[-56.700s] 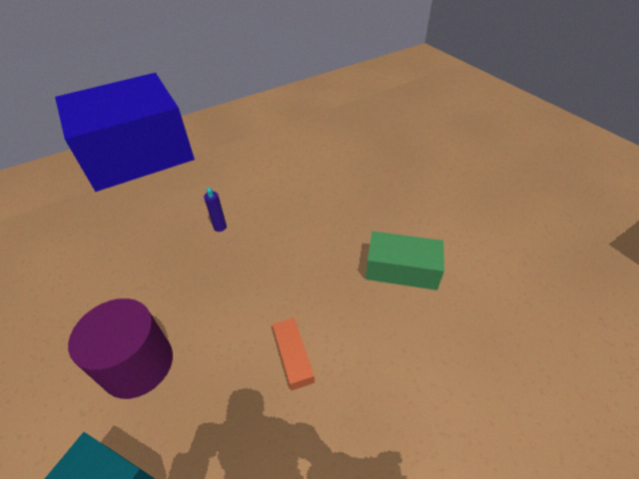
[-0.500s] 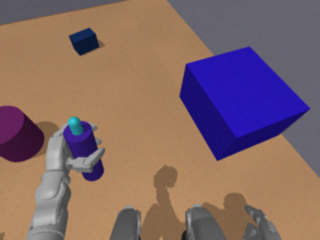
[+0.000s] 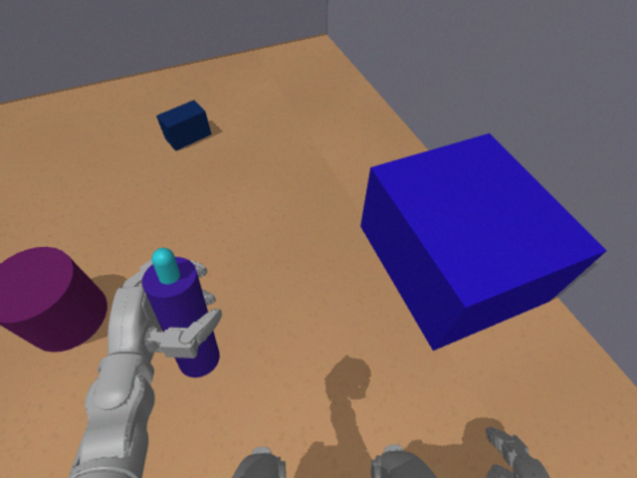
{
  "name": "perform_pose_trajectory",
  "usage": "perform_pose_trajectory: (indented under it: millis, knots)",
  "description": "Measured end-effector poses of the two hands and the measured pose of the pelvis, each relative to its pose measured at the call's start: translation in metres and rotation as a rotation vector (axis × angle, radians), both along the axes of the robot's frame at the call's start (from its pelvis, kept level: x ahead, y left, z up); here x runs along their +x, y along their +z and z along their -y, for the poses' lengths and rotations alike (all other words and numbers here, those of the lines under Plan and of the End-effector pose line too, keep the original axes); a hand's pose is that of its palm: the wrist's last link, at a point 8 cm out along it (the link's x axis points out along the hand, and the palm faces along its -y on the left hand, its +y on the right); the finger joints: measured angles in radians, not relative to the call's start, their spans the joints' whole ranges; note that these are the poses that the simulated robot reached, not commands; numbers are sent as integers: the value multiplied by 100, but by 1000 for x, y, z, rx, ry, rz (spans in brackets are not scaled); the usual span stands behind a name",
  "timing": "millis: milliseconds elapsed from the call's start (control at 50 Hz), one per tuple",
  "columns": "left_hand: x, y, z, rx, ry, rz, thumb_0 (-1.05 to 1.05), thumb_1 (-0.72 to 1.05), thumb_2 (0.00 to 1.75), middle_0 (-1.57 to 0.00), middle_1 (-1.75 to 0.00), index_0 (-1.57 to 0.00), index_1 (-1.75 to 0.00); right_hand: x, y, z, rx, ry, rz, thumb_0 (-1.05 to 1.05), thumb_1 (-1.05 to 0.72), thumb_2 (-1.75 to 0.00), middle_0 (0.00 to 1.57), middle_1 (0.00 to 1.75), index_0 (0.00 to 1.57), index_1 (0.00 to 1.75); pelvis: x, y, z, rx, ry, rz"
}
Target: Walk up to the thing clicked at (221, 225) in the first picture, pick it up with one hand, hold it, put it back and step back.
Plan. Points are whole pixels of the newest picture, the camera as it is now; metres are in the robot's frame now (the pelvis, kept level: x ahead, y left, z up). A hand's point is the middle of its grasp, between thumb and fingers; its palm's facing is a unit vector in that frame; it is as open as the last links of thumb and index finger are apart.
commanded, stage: lift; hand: left
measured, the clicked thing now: (183, 313) +0.33 +0.18 +0.01
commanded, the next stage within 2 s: hold in 0.42 s
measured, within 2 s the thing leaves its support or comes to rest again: neither
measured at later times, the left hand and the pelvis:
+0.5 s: hand (189, 294) +0.33 +0.17 +0.05, palm faces +0.03 -1.00 -0.01, open 8.3 cm; pelvis +0.01 -0.01 +0.02, yaw +0 degrees
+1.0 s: hand (184, 292) +0.33 +0.17 +0.07, palm faces +0.05 -1.00 -0.02, open 8.3 cm; pelvis +0.01 -0.01 +0.03, yaw +0 degrees
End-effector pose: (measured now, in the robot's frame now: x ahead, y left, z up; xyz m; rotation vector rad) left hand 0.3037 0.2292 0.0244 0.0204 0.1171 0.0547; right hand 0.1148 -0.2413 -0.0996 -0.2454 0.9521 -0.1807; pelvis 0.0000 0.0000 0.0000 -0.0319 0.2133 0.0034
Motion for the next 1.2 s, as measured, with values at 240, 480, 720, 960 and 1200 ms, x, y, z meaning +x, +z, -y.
perform_pose_trajectory:
  millis: [240,480,720,960,1200]
  knots:
    - [6,19,5,-4,-13,20,1,-12,105,-86,-102,-79,-103,2,15,8,-12,-14,0,1,-90,-90,20,30,20,30,8,15,4,7,-1,42]
    - [8,31,9,-13,-25,28,1,-12,105,-86,-102,-79,-103,2,22,12,-8,-27,-7,1,-90,-89,20,30,20,30,13,23,6,10,-2,72]
    - [7,41,11,-13,-11,45,1,-12,104,-85,-102,-79,-103,5,27,9,3,-21,5,1,-90,-90,20,30,20,30,13,28,6,12,-2,96]
    - [1,49,12,-8,-4,49,1,-11,104,-85,-102,-79,-103,11,36,5,10,-6,41,1,-89,-90,20,30,20,30,10,33,6,12,1,123]
    - [-3,51,6,-9,1,52,1,-11,104,-85,-102,-79,-103,11,42,3,8,5,64,1,-89,-90,20,30,20,30,5,36,4,12,1,139]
